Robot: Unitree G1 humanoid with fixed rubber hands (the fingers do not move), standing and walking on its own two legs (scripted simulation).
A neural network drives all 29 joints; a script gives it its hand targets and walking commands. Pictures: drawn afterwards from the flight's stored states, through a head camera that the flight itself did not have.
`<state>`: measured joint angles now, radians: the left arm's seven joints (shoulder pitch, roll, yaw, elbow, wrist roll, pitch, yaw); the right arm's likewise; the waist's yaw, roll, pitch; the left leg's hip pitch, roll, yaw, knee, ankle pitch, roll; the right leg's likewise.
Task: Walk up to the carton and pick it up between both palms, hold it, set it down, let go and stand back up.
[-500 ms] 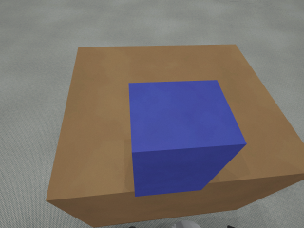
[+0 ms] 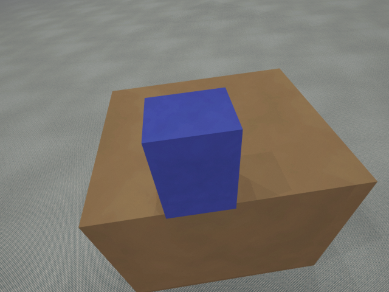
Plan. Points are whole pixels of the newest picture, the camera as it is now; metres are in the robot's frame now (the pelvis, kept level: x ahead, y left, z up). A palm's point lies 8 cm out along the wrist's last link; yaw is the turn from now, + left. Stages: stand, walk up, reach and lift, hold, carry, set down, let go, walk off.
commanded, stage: walk up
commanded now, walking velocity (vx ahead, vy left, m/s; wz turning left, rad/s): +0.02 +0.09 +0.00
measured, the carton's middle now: (193, 157) +0.46 +0.01 +0.03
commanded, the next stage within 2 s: none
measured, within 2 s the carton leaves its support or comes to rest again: neither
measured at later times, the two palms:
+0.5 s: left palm out of the picture -0.11 +0.29 -0.16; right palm out of the picture -0.03 -0.15 -0.14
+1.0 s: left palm (116, 281) +0.23 +0.22 -0.15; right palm out of the picture -0.04 -0.19 -0.15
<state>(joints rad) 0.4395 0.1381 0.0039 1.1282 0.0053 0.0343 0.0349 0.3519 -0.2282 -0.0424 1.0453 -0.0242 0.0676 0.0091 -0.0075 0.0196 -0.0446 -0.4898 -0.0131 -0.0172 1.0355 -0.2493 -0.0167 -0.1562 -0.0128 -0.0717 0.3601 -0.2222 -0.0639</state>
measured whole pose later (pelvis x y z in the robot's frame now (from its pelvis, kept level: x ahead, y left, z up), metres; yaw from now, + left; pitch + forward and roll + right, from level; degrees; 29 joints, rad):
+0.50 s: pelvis -0.04 +0.07 -0.01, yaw +2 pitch -1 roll -2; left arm 0.40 0.18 0.05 1.13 0.02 0.05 0.00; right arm 0.33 -0.15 0.00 1.07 -0.02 -0.02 -0.02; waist 0.01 -0.01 -0.01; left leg -0.14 0.04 0.06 0.44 -0.29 0.02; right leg -0.43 -0.02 -0.05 0.88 -0.35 0.00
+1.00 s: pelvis +0.10 +0.00 -0.02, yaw +1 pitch +2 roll -1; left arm 0.05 0.15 0.02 1.01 0.01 -0.06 -0.01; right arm 0.52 -0.13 0.01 1.14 0.02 -0.04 -0.04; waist -0.07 0.07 0.09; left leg -0.15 0.12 0.03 0.80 -0.56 -0.03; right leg -0.36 -0.01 -0.16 0.56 -0.22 -0.05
